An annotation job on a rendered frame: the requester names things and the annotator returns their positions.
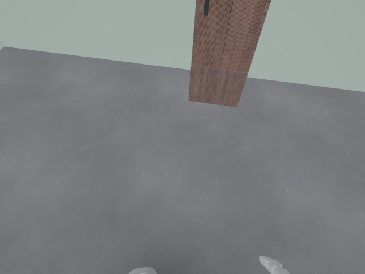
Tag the robot right hand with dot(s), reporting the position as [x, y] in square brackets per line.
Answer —
[273, 266]

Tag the cupboard door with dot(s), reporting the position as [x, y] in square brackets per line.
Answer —
[225, 38]

